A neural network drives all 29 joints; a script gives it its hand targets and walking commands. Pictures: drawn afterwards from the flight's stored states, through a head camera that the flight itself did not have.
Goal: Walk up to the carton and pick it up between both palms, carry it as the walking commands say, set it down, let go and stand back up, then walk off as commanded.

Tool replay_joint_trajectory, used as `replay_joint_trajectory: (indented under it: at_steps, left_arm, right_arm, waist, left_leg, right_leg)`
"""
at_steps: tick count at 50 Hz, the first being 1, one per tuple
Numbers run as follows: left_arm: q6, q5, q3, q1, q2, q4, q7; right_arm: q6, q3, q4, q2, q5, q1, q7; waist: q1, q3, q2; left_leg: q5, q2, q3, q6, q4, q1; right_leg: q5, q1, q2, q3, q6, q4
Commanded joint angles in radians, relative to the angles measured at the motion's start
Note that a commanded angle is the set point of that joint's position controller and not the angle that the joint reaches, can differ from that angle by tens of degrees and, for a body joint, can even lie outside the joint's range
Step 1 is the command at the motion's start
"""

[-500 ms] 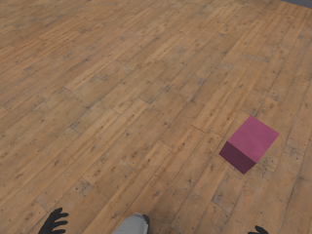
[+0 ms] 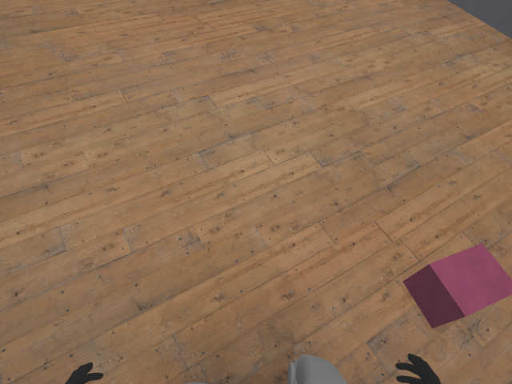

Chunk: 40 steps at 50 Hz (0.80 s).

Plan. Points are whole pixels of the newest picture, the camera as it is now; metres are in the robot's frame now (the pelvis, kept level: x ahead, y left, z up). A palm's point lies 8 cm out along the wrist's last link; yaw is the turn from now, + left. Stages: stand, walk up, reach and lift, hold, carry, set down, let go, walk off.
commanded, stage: walk off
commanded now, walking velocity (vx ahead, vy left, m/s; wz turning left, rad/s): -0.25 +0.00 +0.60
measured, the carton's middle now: (457, 285) +0.50 -0.85 -0.67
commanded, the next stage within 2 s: none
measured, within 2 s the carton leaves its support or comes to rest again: neither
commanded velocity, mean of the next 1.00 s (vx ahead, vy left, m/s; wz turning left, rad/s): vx -0.25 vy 0.00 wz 0.60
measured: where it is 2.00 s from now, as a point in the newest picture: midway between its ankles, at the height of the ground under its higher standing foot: outside the picture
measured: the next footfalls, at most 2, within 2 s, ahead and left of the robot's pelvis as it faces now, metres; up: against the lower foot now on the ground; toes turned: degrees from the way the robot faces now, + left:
right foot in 0.52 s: -0.14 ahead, -0.12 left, +0.00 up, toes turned +17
left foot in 0.94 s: -0.31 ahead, +0.05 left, +0.00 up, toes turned +36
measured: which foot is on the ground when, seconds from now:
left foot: down 0.00-0.52, up 0.54-0.92, down 0.94-1.00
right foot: up 0.00-0.50, down 0.52-0.96, up 0.98-1.00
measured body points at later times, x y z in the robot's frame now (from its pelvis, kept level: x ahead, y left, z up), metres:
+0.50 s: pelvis -0.14 -0.01 +0.00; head -0.08 +0.00 +0.45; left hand -0.08 +0.29 -0.12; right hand +0.00 -0.28 -0.13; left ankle -0.02 +0.09 -0.74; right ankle -0.18 -0.15 -0.72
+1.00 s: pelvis -0.27 -0.03 -0.01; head -0.23 +0.02 +0.43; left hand -0.35 +0.26 -0.15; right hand +0.00 -0.19 -0.12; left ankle -0.35 +0.03 -0.74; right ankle -0.19 -0.14 -0.71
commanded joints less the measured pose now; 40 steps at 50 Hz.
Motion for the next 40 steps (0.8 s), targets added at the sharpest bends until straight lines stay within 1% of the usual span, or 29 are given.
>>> replay_joint_trajectory:
  at_steps: [1, 4, 6, 7, 10, 11, 12, 13, 15, 16, 18, 20, 22, 23, 24, 25, 26, 27, 28, 29, 30, 31, 33, 34, 35, 37, 38, 39, 40]
  left_arm:
    - [0.004, 0.014, 0.016, 0.006, 0.073, -0.039, -0.014]
    - [0.0, 0.02, 0.008, -0.008, 0.042, -0.053, -0.014]
    - [0.003, 0.017, 0.005, -0.021, 0.033, -0.062, -0.015]
    - [0.005, 0.014, 0.005, -0.028, 0.031, -0.064, -0.014]
    - [0.008, 0.001, 0.008, -0.054, 0.047, -0.077, -0.01]
    - [0.006, -0.002, 0.012, -0.057, 0.059, -0.075, -0.007]
    - [0.006, -0.005, 0.011, -0.058, 0.06, -0.074, -0.003]
    - [0.005, -0.008, 0.013, -0.057, 0.061, -0.073, 0.0]
    - [0.005, -0.011, 0.016, -0.052, 0.063, -0.069, 0.005]
    - [0.004, -0.013, 0.017, -0.049, 0.059, -0.067, 0.008]
    - [0.003, -0.017, 0.019, -0.027, 0.056, -0.059, 0.012]
    - [0.001, -0.027, 0.018, 0.014, 0.041, -0.047, 0.01]
    - [-0.004, -0.032, 0.023, 0.088, 0.045, -0.016, 0.019]
    - [-0.008, -0.033, 0.028, 0.137, 0.051, 0.003, 0.03]
    - [-0.01, -0.027, 0.039, 0.207, 0.083, 0.023, 0.042]
    - [-0.011, -0.014, 0.059, 0.235, 0.164, 0.024, 0.054]
    - [-0.016, 0.009, 0.053, 0.007, 0.207, -0.069, 0.056]
    - [-0.029, 0.035, 0.022, -0.142, 0.119, -0.126, 0.048]
    - [-0.042, 0.029, 0.007, -0.223, 0.093, -0.158, 0.047]
    - [-0.048, 0.028, 0.002, -0.283, 0.096, -0.162, 0.043]
    - [-0.055, 0.03, -0.011, -0.325, 0.07, -0.164, 0.04]
    - [-0.061, 0.021, -0.018, -0.32, 0.044, -0.167, 0.037]
    - [-0.056, 0.022, -0.024, -0.222, 0.049, -0.166, 0.033]
    - [-0.054, 0.019, -0.023, -0.162, 0.059, -0.151, 0.034]
    - [-0.05, 0.014, -0.021, -0.096, 0.072, -0.135, 0.033]
    - [-0.045, 0.007, -0.014, 0.045, 0.084, -0.09, 0.034]
    - [-0.043, 0.003, -0.008, 0.102, 0.095, -0.072, 0.034]
    - [-0.044, 0.005, -0.002, 0.135, 0.106, -0.06, 0.033]
    - [-0.047, 0.01, 0.007, 0.136, 0.131, -0.055, 0.032]
  right_arm:
    - [0.0, -0.026, -0.07, -0.168, -0.009, -0.026, -0.022]
    - [-0.011, -0.024, -0.044, -0.181, -0.002, 0.058, -0.017]
    - [-0.013, -0.026, -0.033, -0.188, 0.007, 0.082, -0.018]
    - [-0.014, -0.024, -0.031, -0.186, 0.006, 0.092, -0.02]
    - [-0.017, -0.023, -0.038, -0.183, 0.006, 0.106, -0.02]
    - [-0.018, -0.025, -0.041, -0.188, 0.001, 0.106, -0.021]
    - [-0.017, -0.024, -0.042, -0.187, 0.0, 0.116, -0.023]
    - [-0.019, -0.027, -0.041, -0.19, -0.002, 0.128, -0.022]
    - [-0.018, -0.028, -0.051, -0.192, -0.005, 0.109, -0.019]
    - [-0.016, -0.033, -0.051, -0.196, -0.007, 0.117, -0.017]
    - [-0.013, -0.039, -0.051, -0.2, -0.008, 0.108, -0.011]
    - [-0.002, -0.046, -0.059, -0.202, -0.012, 0.064, -0.011]
    - [0.003, -0.049, -0.071, -0.194, -0.017, 0.015, -0.01]
    - [0.004, -0.05, -0.075, -0.181, -0.016, -0.003, -0.009]
    - [0.0, -0.045, -0.083, -0.154, -0.012, -0.019, -0.01]
    - [-0.007, -0.036, -0.09, -0.104, 0.004, 0.008, -0.013]
    - [0.0, -0.048, -0.058, -0.076, -0.003, 0.101, -0.016]
    - [0.009, -0.074, -0.032, -0.132, -0.04, 0.129, -0.018]
    - [0.012, -0.074, 0.001, -0.103, -0.044, 0.198, -0.012]
    - [0.016, -0.086, 0.001, -0.126, -0.027, 0.176, -0.008]
    - [0.024, -0.09, -0.007, -0.143, -0.027, 0.169, 0.003]
    - [0.03, -0.086, 0.003, -0.141, -0.03, 0.178, 0.013]
    - [0.034, -0.063, -0.006, -0.113, -0.017, 0.141, 0.016]
    - [0.028, -0.055, -0.023, -0.11, -0.006, 0.116, 0.018]
    - [0.024, -0.046, -0.034, -0.096, -0.002, 0.071, 0.023]
    - [0.021, -0.032, -0.056, -0.073, 0.005, -0.003, 0.023]
    - [0.02, -0.024, -0.06, -0.066, 0.006, -0.021, 0.023]
    - [0.021, -0.024, -0.059, -0.069, 0.009, -0.029, 0.02]
    - [0.022, -0.022, -0.059, -0.068, 0.013, -0.03, 0.018]
  waist:
    - [-0.004, -0.129, 0.15]
    - [-0.024, -0.19, 0.14]
    - [-0.031, -0.177, 0.17]
    - [-0.033, -0.174, 0.175]
    - [-0.047, -0.153, 0.241]
    - [-0.051, -0.161, 0.235]
    - [-0.06, -0.162, 0.253]
    - [-0.061, -0.174, 0.237]
    - [-0.059, -0.177, 0.239]
    - [-0.059, -0.188, 0.231]
    - [-0.054, -0.198, 0.226]
    - [-0.028, -0.19, 0.227]
    - [0.005, -0.189, 0.247]
    - [0.026, -0.19, 0.257]
    - [0.068, -0.187, 0.202]
    - [0.088, -0.186, -0.069]
    - [-0.001, -0.13, -0.323]
    - [-0.086, -0.038, -0.196]
    - [-0.146, -0.063, -0.06]
    - [-0.145, -0.063, -0.045]
    - [-0.163, -0.04, -0.066]
    - [-0.147, -0.048, -0.097]
    - [-0.075, -0.085, -0.146]
    - [-0.049, -0.088, -0.175]
    - [-0.008, -0.08, -0.201]
    - [0.054, -0.082, -0.246]
    - [0.081, -0.102, -0.253]
    - [0.097, -0.133, -0.233]
    - [0.095, -0.158, -0.225]
  left_leg:
    - [0.614, 0.207, -0.206, 0.033, -0.187, 0.059]
    - [0.616, 0.178, -0.218, 0.022, -0.181, 0.129]
    - [0.51, 0.159, -0.245, 0.01, -0.198, 0.121]
    - [0.483, 0.157, -0.262, 0.014, -0.203, 0.121]
    - [0.398, 0.149, -0.331, 0.017, -0.236, 0.114]
    - [0.368, 0.149, -0.359, 0.023, -0.244, 0.113]
    - [0.309, 0.147, -0.383, 0.022, -0.262, 0.124]
    - [0.3, 0.153, -0.419, 0.029, -0.27, 0.134]
    - [0.23, 0.153, -0.46, 0.03, -0.294, 0.117]
    - [0.199, 0.156, -0.504, 0.028, -0.312, 0.127]
    - [0.099, 0.143, -0.535, 0.017, -0.364, 0.062]
    - [0.005, 0.102, -0.502, -0.023, -0.428, -0.014]
    - [-0.009, 0.053, -0.462, -0.097, -0.481, -0.084]
    - [-0.01, 0.022, -0.44, -0.135, -0.484, -0.134]
    - [-0.037, -0.042, -0.38, -0.193, -0.432, -0.2]
    - [-0.139, -0.168, -0.247, -0.242, -0.136, -0.304]
    - [-0.238, -0.229, -0.13, -0.203, 0.386, -0.347]
    - [-0.226, -0.145, -0.105, -0.169, 0.642, -0.387]
    - [-0.189, -0.161, -0.084, -0.154, 0.743, -0.344]
    - [-0.13, -0.135, -0.118, -0.134, 0.849, -0.266]
    - [-0.05, -0.118, -0.098, -0.132, 0.919, -0.188]
    - [0.002, -0.108, -0.091, -0.133, 0.96, -0.189]
    - [0.001, -0.105, -0.053, -0.146, 0.918, -0.282]
    - [-0.012, -0.093, -0.031, -0.156, 0.855, -0.31]
    - [-0.029, -0.081, -0.016, -0.17, 0.75, -0.358]
    - [-0.079, -0.061, 0.002, -0.188, 0.53, -0.418]
    - [-0.116, -0.059, 0.016, -0.196, 0.449, -0.402]
    - [-0.157, -0.061, 0.026, -0.197, 0.391, -0.376]
    - [-0.199, -0.061, 0.047, -0.195, 0.332, -0.333]
  right_leg:
    - [0.094, -0.09, 0.006, 0.108, -0.001, 0.244]
    - [0.151, -0.111, 0.033, 0.107, 0.01, 0.271]
    - [0.174, -0.113, 0.039, 0.119, 0.021, 0.245]
    - [0.171, -0.108, 0.039, 0.125, 0.026, 0.213]
    - [0.149, -0.084, 0.052, 0.136, 0.048, 0.083]
    - [0.135, -0.057, 0.062, 0.14, 0.053, 0.028]
    - [0.125, -0.045, 0.07, 0.142, 0.061, -0.012]
    - [0.108, -0.031, 0.081, 0.144, 0.063, -0.044]
    - [0.075, 0.017, 0.097, 0.155, 0.061, -0.11]
    - [0.058, 0.03, 0.11, 0.16, 0.056, -0.141]
    - [0.035, 0.122, 0.129, 0.164, 0.043, -0.216]
    - [0.019, 0.238, 0.162, 0.128, 0.023, -0.323]
    - [0.012, 0.38, 0.202, 0.086, -0.006, -0.506]
    - [0.06, 0.471, 0.204, 0.071, -0.03, -0.645]
    - [0.141, 0.584, 0.176, 0.059, -0.057, -0.789]
    - [0.054, 0.606, -0.022, 0.258, -0.118, -0.938]
    - [0.09, 0.349, -0.353, 0.509, -0.211, -0.906]
    - [0.263, 0.171, -0.397, 0.448, -0.238, -0.912]
    - [0.228, 0.099, -0.349, 0.375, -0.205, -0.912]
    - [0.218, -0.033, -0.263, 0.234, -0.162, -0.889]
    - [0.307, -0.104, -0.191, 0.131, -0.131, -0.835]
    - [0.38, -0.051, -0.136, 0.075, -0.118, -0.778]
    - [0.518, 0.105, -0.114, 0.035, -0.123, -0.723]
    - [0.6, 0.17, -0.121, 0.025, -0.137, -0.695]
    - [0.667, 0.276, -0.129, 0.042, -0.158, -0.664]
    - [0.895, 0.473, -0.161, 0.074, -0.175, -0.584]
    - [0.979, 0.534, -0.175, 0.079, -0.18, -0.555]
    - [1.025, 0.587, -0.204, 0.101, -0.189, -0.535]
    - [1.073, 0.612, -0.228, 0.11, -0.195, -0.515]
